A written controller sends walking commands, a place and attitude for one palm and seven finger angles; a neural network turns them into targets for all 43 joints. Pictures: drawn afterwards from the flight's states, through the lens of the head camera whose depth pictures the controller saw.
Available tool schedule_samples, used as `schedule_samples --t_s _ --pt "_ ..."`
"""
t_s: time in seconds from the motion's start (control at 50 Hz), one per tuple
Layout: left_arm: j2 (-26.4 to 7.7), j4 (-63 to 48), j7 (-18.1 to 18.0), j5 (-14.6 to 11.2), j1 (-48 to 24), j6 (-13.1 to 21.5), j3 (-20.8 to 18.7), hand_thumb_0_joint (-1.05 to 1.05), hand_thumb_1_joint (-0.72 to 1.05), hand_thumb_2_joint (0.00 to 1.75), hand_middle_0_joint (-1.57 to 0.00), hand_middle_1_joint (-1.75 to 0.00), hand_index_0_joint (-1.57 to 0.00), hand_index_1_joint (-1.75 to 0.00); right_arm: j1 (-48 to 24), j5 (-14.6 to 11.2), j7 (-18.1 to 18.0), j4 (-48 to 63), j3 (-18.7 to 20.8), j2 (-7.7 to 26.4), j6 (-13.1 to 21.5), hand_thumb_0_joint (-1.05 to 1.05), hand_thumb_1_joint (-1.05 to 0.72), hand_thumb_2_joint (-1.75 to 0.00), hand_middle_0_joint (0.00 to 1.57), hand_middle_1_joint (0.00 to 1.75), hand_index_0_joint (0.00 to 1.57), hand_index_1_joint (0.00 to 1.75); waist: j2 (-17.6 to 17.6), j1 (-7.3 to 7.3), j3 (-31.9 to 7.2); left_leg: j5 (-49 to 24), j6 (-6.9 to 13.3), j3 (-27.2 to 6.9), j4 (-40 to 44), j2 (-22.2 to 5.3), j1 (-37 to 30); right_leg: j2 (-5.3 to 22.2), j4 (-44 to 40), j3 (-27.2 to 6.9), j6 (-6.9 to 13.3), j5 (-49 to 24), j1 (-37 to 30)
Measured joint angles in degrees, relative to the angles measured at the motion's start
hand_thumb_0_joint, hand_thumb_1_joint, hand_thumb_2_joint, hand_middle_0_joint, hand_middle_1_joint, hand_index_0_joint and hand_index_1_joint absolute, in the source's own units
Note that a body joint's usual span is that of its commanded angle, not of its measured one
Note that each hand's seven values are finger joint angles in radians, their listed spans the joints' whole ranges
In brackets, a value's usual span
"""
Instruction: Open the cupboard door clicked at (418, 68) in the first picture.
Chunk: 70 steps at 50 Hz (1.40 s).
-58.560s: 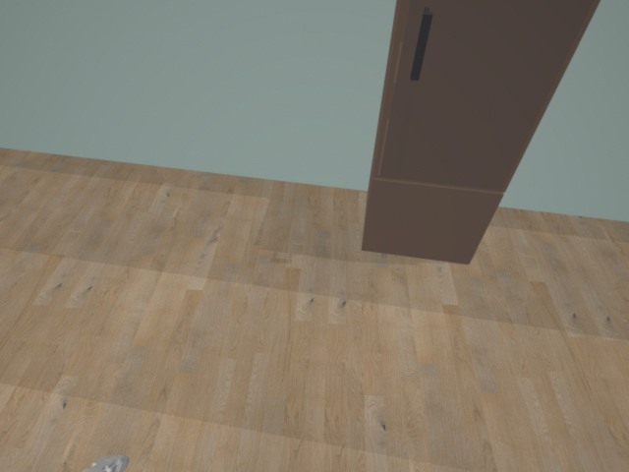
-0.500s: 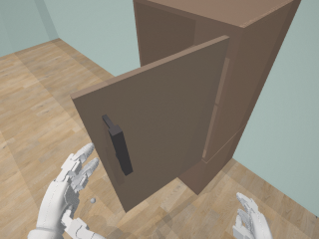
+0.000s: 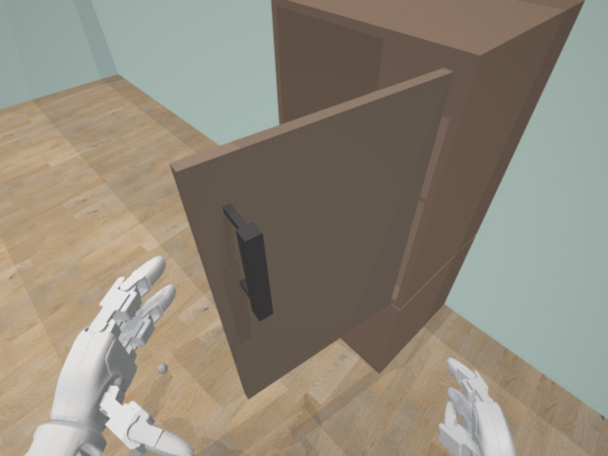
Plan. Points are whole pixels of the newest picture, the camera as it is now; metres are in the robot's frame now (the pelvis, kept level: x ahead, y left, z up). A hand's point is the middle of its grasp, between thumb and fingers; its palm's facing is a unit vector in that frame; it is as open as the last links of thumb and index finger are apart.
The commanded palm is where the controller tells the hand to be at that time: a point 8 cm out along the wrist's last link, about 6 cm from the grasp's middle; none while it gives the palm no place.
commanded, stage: draw the hand back to the body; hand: left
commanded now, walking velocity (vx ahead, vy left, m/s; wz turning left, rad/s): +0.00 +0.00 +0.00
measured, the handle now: (248, 265) +0.31 +0.11 +0.12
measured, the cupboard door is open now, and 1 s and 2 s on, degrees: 81 81 81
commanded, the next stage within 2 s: step back with the hand held close in 1.36 s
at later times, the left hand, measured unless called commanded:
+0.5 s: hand (104, 344) +0.18 +0.23 +0.14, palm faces +0.29 -0.90 -0.32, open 14.8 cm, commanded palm +0.14 +0.27 +0.16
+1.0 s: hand (82, 284) +0.23 +0.27 +0.17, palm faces +0.43 -0.81 -0.41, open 8.9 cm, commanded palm +0.18 +0.30 +0.19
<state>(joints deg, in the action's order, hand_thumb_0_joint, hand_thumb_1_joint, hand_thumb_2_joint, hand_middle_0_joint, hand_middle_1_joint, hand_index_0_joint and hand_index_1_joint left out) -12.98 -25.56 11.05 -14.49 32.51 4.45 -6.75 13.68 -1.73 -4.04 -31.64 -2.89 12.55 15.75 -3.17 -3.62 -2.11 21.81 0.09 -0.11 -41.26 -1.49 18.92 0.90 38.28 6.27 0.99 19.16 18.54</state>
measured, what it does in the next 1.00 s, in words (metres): stands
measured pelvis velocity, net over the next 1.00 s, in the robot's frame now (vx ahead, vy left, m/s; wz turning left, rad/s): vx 0.03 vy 0.01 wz -0.04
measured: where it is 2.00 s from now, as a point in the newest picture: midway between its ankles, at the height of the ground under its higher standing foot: outside the picture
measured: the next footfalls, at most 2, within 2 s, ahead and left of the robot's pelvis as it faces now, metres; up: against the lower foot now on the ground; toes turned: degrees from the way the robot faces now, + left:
none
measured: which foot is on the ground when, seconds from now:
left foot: down 0.00-1.00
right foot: down 0.00-1.00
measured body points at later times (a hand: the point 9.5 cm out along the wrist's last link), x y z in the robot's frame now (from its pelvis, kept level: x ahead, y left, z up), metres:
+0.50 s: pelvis +0.01 +0.01 +0.02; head -0.01 +0.01 +0.47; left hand +0.16 +0.27 +0.16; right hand +0.20 -0.20 -0.05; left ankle +0.00 +0.12 -0.72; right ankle +0.01 -0.11 -0.72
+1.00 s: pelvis +0.03 +0.01 +0.02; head +0.02 -0.01 +0.47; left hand +0.20 +0.31 +0.19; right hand +0.22 -0.22 -0.06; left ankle +0.00 +0.12 -0.72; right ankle +0.01 -0.11 -0.72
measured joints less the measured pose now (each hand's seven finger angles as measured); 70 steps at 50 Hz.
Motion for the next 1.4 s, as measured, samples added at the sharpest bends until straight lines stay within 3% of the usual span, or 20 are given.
schedule_samples --t_s 0.3,0.36,0.42,0.5,0.6,1.08,1.24,1.4 --pt "-2.31 0.37 2.33 -2.34 -3.0 -5.96 -4.9 -0.01 -0.47 0.31 -0.16 -0.3 -0.15 -0.3 -0.01 -0.64 -0.74 -1.58 -1.19 0.4 0.98 0.02 -0.9 -0.9 0.2 0.3 0.21 0.3 0.18 -0.43 0.22 -1.68 0.73 0.44 3.7 0.49 -3.47 0.24 -4.53 -0.41 -0.78 -2.29 -3.79" --pt "-4.03 -1.16 -5.04 4.07 -2.11 -4.79 -4.51 -0.01 -0.42 0.34 -0.16 -0.3 -0.15 -0.3 -0.51 0.72 -1.24 -1.86 -0.91 0.1 0.2 0.02 -0.9 -0.9 0.2 0.3 0.21 0.3 0.49 -0.69 1.13 -2.2 0.72 0.81 5.37 0.32 -5.34 -0.02 -6.35 -0.76 -0.8 -3.03 -5.55" --pt "-3.89 -2.45 -11.22 8.09 -0.33 -3.53 -4.35 -0.01 -0.34 0.37 -0.16 -0.3 -0.16 -0.3 -0.93 1.46 -1.27 -1.78 -0.48 -0.08 -1.04 0.01 -0.9 -0.9 0.2 0.3 0.21 0.3 0.6 -0.61 2.24 -2.96 0.77 1.16 7.34 0.32 -7.08 -0.14 -8.41 -1.08 -0.85 -3.97 -7.2" --pt "-3.28 -2.73 -15.38 11.0 0.67 -2.28 -3.27 -0.01 -0.22 0.42 -0.17 -0.3 -0.16 -0.3 -1.13 2.11 -1.14 -2.36 0.01 0.21 -2.59 0.01 -0.9 -0.9 0.2 0.3 0.21 0.3 0.29 -0.99 3.56 -3.94 0.99 1.54 9.92 0.67 -9.22 0.1 -10.63 -1.44 -1.07 -4.87 -9.11" --pt "-4.11 -1.86 -17.51 12.55 -0.14 -1.29 -3.67 -0.01 -0.06 0.49 -0.17 -0.3 -0.17 -0.3 -1.41 2.58 -1.21 -3.92 0.21 -0.02 -4.47 0.01 -0.9 -0.9 0.2 0.3 0.21 0.3 0.21 -1.34 4.29 -4.91 1.11 1.88 12.9 1.08 -11.66 0.38 -12.71 -1.76 -1.25 -5.42 -11.06" --pt "-6.28 4.07 -18.15 11.51 -6.95 -0.85 -12.56 0.01 0.75 0.84 -0.21 -0.3 -0.2 -0.3 -3.7 2.6 -0.33 -5.56 2.2 0.57 -10.41 0.01 -0.9 -0.9 0.2 0.3 0.21 0.3 -0.19 -1.23 4.53 -5.84 0.24 2.78 18.66 0.24 -16.58 -0.76 -17.45 -2.61 -0.65 -6.07 -15.07" --pt "-5.45 3.84 -17.63 11.51 -6.26 -1.21 -11.01 0.01 0.86 0.89 -0.21 -0.3 -0.2 -0.3 -3.75 2.62 -0.04 -5.3 2.44 0.53 -10.85 0.01 -0.9 -0.9 0.2 0.3 0.2 0.3 -0.21 -1.14 4.44 -6.17 0.08 2.86 19.03 0.02 -16.66 -0.99 -17.79 -2.69 -0.46 -6.41 -15.08" --pt "-6.03 3.93 -17.7 11.5 -6.66 -0.83 -11.84 0.02 0.88 0.9 -0.21 -0.3 -0.21 -0.3 -3.64 2.5 -0.1 -5.45 2.22 0.09 -10.76 0.01 -0.9 -0.9 0.2 0.3 0.2 0.3 -0.42 -1.17 4.65 -6.5 -0.11 2.75 18.95 -0.19 -16.82 -1.21 -18.02 -2.59 -0.24 -6.88 -15.41"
